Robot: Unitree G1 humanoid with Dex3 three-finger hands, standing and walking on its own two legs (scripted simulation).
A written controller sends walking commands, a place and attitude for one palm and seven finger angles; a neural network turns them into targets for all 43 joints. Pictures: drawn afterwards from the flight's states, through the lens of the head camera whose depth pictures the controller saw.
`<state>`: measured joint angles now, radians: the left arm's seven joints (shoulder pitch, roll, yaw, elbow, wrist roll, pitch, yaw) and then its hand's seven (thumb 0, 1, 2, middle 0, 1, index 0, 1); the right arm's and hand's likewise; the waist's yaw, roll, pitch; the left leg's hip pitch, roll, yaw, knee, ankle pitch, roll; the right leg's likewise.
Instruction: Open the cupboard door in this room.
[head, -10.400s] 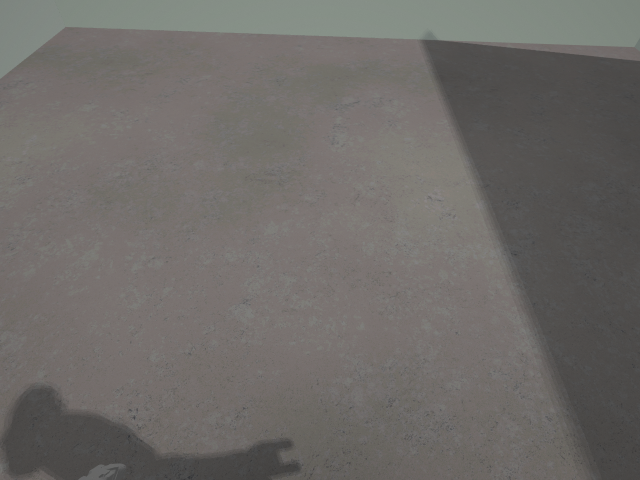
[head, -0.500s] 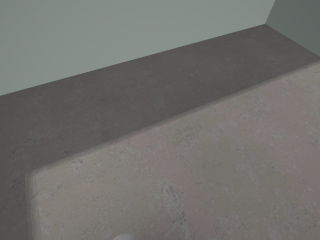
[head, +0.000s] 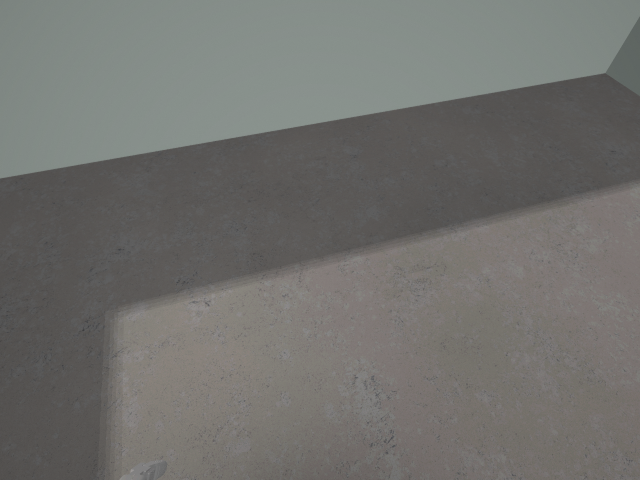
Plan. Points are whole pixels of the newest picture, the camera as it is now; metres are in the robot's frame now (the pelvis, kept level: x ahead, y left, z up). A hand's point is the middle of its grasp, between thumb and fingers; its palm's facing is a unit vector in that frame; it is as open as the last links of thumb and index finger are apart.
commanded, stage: turn or walk to find it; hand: left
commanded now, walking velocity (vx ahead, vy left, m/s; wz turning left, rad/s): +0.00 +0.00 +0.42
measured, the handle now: out of the picture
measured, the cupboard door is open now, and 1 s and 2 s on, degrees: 0 0 0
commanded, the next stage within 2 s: none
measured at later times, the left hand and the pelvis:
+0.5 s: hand out of the picture -0.05 +0.18 -0.17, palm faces +0.29 -0.93 -0.25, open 7.4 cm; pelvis -0.03 -0.02 -0.01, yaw +15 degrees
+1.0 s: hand out of the picture -0.04 +0.18 -0.15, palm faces +0.44 -0.85 -0.29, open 7.4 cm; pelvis -0.05 -0.05 -0.01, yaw +27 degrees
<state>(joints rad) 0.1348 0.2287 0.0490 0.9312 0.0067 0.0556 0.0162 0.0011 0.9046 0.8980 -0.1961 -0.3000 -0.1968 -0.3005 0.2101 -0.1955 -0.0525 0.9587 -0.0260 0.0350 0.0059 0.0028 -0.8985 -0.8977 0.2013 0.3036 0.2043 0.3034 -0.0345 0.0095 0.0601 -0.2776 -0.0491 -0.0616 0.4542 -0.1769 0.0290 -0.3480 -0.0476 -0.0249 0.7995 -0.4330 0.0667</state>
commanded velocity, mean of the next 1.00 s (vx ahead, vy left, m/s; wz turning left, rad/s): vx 0.00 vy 0.00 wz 0.42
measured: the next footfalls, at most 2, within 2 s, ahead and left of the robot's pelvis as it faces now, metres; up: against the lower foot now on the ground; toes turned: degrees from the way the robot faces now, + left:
right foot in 0.08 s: +0.03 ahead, -0.13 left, +0.00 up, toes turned -1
left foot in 0.54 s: -0.04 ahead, +0.12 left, +0.00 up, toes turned +20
